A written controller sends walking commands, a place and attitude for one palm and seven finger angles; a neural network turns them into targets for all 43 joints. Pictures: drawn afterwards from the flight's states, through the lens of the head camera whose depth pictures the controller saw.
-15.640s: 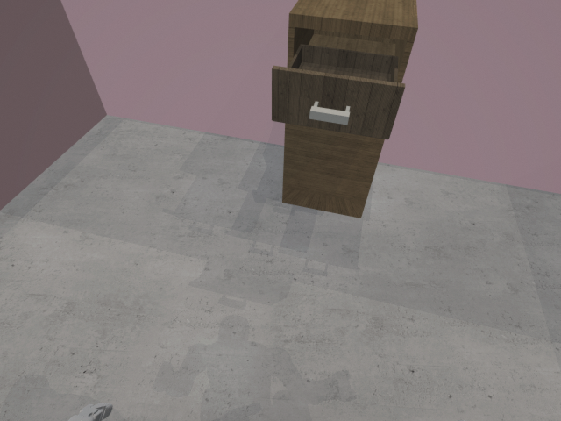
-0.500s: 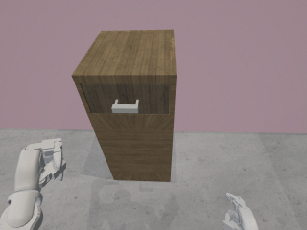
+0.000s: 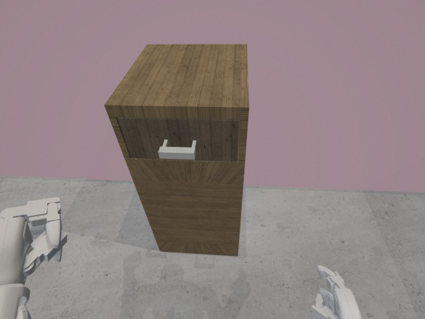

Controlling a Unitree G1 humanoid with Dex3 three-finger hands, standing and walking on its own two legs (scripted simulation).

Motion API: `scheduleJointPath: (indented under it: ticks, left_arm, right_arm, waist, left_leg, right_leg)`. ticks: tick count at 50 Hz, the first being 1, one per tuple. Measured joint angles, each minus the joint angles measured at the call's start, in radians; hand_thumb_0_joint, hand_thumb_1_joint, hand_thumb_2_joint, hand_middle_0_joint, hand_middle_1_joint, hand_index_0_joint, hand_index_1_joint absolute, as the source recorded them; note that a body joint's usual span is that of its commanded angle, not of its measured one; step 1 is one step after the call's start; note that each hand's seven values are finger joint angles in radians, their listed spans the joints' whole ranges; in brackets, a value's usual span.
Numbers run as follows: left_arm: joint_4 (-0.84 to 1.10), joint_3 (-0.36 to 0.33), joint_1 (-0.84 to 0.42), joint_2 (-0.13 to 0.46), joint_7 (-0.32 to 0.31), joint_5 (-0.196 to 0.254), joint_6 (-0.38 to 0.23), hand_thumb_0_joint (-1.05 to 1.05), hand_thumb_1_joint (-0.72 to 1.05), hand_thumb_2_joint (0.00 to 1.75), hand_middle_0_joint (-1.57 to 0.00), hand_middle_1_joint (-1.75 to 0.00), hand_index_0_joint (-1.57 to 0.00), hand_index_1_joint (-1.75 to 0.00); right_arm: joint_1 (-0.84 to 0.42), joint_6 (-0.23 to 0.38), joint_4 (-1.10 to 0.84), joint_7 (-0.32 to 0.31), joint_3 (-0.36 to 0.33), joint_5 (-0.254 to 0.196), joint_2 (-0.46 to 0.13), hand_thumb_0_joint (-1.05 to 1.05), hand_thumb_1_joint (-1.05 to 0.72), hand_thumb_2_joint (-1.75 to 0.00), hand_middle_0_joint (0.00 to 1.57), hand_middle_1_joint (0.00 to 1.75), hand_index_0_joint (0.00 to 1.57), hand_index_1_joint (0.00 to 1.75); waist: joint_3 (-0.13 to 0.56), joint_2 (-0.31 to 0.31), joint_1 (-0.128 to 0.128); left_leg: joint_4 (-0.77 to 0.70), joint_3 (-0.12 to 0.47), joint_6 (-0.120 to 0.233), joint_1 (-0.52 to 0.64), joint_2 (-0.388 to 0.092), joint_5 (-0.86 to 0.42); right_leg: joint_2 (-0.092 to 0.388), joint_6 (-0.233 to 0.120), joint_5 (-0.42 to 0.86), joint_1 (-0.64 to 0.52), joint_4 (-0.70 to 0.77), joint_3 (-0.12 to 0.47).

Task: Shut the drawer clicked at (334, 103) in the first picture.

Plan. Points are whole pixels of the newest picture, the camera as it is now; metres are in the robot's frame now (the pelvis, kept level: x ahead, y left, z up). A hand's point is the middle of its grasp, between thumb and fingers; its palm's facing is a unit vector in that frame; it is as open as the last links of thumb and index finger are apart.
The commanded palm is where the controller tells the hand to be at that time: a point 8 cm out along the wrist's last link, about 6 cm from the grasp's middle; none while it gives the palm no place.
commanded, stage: step back with the hand held close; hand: left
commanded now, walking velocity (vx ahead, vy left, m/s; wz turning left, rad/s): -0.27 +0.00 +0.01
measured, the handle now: (178, 148) +0.57 +0.18 -0.02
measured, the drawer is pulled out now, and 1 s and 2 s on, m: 0.00 0.00 0.00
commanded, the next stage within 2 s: stop stepping back and stand still in 1.28 s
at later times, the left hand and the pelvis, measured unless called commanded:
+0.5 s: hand (27, 258) +0.14 +0.26 +0.16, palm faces +0.31 -0.80 -0.51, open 3.3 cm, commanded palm +0.08 +0.30 +0.17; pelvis -0.05 +0.03 +0.00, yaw -1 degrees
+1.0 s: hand out of the picture +0.05 +0.28 +0.15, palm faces +0.40 -0.77 -0.50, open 3.3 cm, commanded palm -0.02 +0.31 +0.17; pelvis -0.13 +0.03 -0.02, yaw +3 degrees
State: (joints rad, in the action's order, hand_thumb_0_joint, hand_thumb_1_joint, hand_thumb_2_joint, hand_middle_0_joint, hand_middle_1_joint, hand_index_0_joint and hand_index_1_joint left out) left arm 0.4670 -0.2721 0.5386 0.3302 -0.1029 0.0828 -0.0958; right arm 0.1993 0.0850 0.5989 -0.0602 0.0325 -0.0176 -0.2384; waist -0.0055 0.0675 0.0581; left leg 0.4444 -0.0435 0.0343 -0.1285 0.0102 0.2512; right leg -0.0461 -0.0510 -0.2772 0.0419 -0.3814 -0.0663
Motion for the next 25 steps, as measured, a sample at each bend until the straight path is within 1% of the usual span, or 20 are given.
scheduleJointPath:
  ticks: [3, 5, 7, 10, 12, 15, 20, 22, 25]
  left_arm:
    - [0.011, -0.059, -0.006, 0.028, 0.001, -0.009, -0.049, 0.02, 0.89, 0.9, -1.41, -1.6, -1.4, -1.6]
    - [0.009, -0.084, -0.007, 0.035, 0.001, -0.012, -0.068, 0.02, 0.89, 0.9, -1.41, -1.6, -1.4, -1.6]
    - [0.006, -0.086, 0.002, 0.031, 0.003, -0.014, -0.075, 0.02, 0.89, 0.9, -1.41, -1.6, -1.4, -1.6]
    - [0.015, -0.065, 0.039, 0.023, 0.01, -0.016, -0.067, 0.02, 0.89, 0.9, -1.41, -1.6, -1.4, -1.6]
    - [0.033, -0.052, 0.071, 0.029, 0.013, -0.016, -0.06, 0.02, 0.89, 0.9, -1.41, -1.6, -1.4, -1.6]
    - [0.078, -0.053, 0.111, 0.057, 0.01, -0.015, -0.053, 0.02, 0.89, 0.9, -1.41, -1.6, -1.4, -1.6]
    - [0.137, -0.1, 0.131, 0.105, -0.007, -0.012, -0.065, 0.02, 0.89, 0.9, -1.41, -1.6, -1.4, -1.6]
    - [0.139, -0.115, 0.127, 0.109, -0.012, -0.011, -0.073, 0.02, 0.89, 0.9, -1.41, -1.6, -1.4, -1.6]
    - [0.126, -0.12, 0.117, 0.097, -0.017, -0.013, -0.081, 0.02, 0.89, 0.9, -1.41, -1.6, -1.4, -1.6]
  right_arm:
    - [-0.015, -0.026, -0.011, 0.009, -0.003, 0.006, 0.003, 0.02, -0.9, -0.9, 0.2, 0.3, 0.2, 0.3]
    - [-0.026, -0.048, -0.02, 0.014, -0.011, 0.008, 0.002, 0.01, -0.9, -0.9, 0.2, 0.3, 0.2, 0.3]
    - [-0.035, -0.068, -0.03, 0.018, -0.021, 0.008, -0.003, 0.01, -0.9, -0.9, 0.2, 0.3, 0.2, 0.3]
    - [-0.042, -0.096, -0.043, 0.018, -0.037, 0.006, -0.013, 0.01, -0.9, -0.9, 0.2, 0.3, 0.2, 0.3]
    - [-0.04, -0.112, -0.051, 0.014, -0.046, 0.003, -0.015, 0.01, -0.9, -0.9, 0.2, 0.3, 0.2, 0.3]
    - [-0.027, -0.126, -0.063, 0.005, -0.052, -0.001, -0.014, 0.01, -0.9, -0.9, 0.2, 0.29, 0.2, 0.3]
    - [-0.014, -0.126, -0.069, -0.005, -0.052, 0.0, -0.004, 0.01, -0.9, -0.9, 0.2, 0.29, 0.2, 0.3]
    - [-0.018, -0.122, -0.068, -0.006, -0.051, 0.001, 0.002, 0.01, -0.9, -0.9, 0.2, 0.29, 0.2, 0.3]
    - [-0.026, -0.112, -0.067, -0.005, -0.048, 0.002, 0.01, 0.01, -0.9, -0.9, 0.2, 0.29, 0.2, 0.3]
  waist:
    - [0.002, -0.003, -0.02]
    - [-0.005, -0.007, -0.034]
    - [-0.014, -0.01, -0.046]
    - [-0.025, -0.015, -0.061]
    - [-0.031, -0.022, -0.067]
    - [-0.036, -0.037, -0.068]
    - [-0.033, -0.052, -0.061]
    - [-0.029, -0.051, -0.06]
    - [-0.024, -0.044, -0.059]
  left_leg:
    - [0.018, 0.002, -0.001, -0.033, -0.009, 0.005]
    - [0.017, -0.001, 0.0, -0.052, -0.01, 0.0]
    - [0.011, -0.007, 0.003, -0.069, -0.007, -0.009]
    - [0.003, -0.018, 0.011, -0.094, -0.001, -0.023]
    - [0.003, -0.022, 0.015, -0.111, 0.003, -0.029]
    - [0.012, -0.025, 0.02, -0.135, 0.007, -0.035]
    - [0.03, -0.023, 0.028, -0.167, 0.014, -0.045]
    - [0.035, -0.023, 0.032, -0.177, 0.016, -0.052]
    - [0.044, -0.024, 0.038, -0.193, 0.018, -0.064]
  right_leg:
    - [-0.009, 0.001, 0.009, 0.022, 0.007, -0.001]
    - [-0.009, 0.003, 0.015, 0.043, 0.006, 0.001]
    - [-0.005, 0.007, 0.021, 0.067, 0.0, 0.007]
    - [0.002, 0.015, 0.026, 0.103, -0.012, 0.015]
    - [0.007, 0.018, 0.028, 0.126, -0.023, 0.019]
    - [0.013, 0.022, 0.028, 0.155, -0.043, 0.02]
    - [0.021, 0.028, 0.031, 0.19, -0.072, 0.016]
    - [0.023, 0.031, 0.036, 0.202, -0.081, 0.015]
    - [0.026, 0.034, 0.047, 0.219, -0.092, 0.013]
